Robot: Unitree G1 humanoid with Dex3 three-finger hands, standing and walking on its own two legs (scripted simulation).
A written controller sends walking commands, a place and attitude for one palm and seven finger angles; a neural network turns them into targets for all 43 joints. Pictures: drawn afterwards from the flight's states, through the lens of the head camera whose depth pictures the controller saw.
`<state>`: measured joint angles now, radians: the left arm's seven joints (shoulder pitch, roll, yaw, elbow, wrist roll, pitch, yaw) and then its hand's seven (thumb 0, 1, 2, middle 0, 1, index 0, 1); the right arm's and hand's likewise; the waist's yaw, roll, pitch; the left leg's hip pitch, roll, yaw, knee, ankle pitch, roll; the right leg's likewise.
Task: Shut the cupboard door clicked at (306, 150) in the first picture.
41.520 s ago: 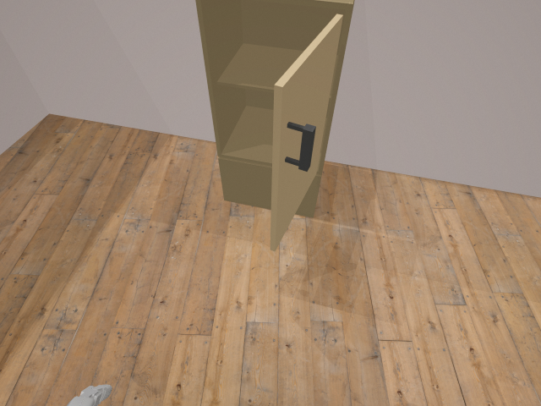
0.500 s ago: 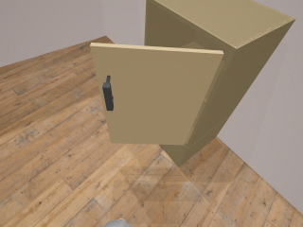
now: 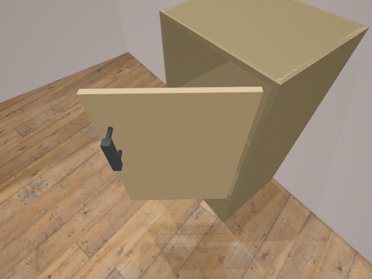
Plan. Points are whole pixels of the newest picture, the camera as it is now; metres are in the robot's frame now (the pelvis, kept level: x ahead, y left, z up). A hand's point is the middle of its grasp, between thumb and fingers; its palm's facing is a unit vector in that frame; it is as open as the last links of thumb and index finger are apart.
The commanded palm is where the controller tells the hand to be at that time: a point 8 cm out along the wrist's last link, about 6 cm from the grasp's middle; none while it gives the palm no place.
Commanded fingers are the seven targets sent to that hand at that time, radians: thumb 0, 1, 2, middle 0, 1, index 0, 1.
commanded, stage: come to a stop and stand still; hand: left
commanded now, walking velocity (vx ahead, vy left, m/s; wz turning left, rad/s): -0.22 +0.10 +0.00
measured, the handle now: (113, 149) +0.43 +0.21 -0.03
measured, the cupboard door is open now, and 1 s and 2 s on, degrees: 52 52 52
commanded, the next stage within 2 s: look again from close up in 1.18 s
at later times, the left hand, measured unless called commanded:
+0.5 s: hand out of the picture -0.02 +0.27 -0.18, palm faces +0.03 -0.98 -0.20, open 7.4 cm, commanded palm none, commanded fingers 0.00 0.90 0.90 -0.20 -0.30 -0.20 -0.30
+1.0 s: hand out of the picture -0.04 +0.17 -0.17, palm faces +0.00 -0.98 -0.21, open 7.3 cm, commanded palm none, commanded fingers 0.00 0.90 0.90 -0.20 -0.30 -0.20 -0.30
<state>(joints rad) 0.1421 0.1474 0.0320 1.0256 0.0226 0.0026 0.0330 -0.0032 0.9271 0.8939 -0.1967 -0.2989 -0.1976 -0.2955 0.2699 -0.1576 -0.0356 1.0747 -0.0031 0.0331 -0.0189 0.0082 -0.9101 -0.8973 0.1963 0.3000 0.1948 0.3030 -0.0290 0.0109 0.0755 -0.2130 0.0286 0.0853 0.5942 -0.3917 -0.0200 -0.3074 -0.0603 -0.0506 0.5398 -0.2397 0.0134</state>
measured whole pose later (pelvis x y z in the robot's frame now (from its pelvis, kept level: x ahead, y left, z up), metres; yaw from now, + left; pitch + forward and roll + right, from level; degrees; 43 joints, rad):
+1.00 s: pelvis -0.07 -0.01 +0.00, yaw +0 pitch -2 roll +0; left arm 0.25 0.15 0.02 1.10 0.01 0.02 0.03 0.00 0.94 0.89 -0.20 -0.30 -0.20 -0.30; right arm 0.33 -0.14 -0.02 1.14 -0.02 0.03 -0.02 0.01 -0.91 -0.90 0.20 0.30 0.19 0.30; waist -0.04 0.01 0.02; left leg -0.24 0.04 0.02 0.47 -0.18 -0.02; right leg -0.15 0.01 -0.03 0.46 -0.28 -0.02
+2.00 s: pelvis -0.08 +0.05 -0.01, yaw -1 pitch -2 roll -1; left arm 0.43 0.22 0.07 0.47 -0.05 0.07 0.07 0.01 0.91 0.89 -0.20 -0.30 -0.20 -0.30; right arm 0.27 -0.18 0.01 0.91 0.03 -0.13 -0.06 0.01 -0.91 -0.90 0.20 0.30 0.20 0.30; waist 0.01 -0.03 0.07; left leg -0.31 -0.03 0.06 0.59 -0.24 0.07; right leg -0.25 -0.06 -0.01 0.65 -0.32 0.02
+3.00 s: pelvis -0.09 +0.06 -0.10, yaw +1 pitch +15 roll -5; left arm 0.47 0.25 0.07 -0.11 -0.25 -0.36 -0.19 0.01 0.91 0.90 -1.01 -1.19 -1.01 -1.19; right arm 0.25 -0.26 0.02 0.52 0.05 -0.23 -0.05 0.02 -0.90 -0.90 0.20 0.30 0.20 0.30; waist 0.00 0.04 -0.16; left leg -1.01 -0.05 -0.02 1.25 -0.50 0.09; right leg -0.92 0.05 -0.06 1.18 -0.53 0.00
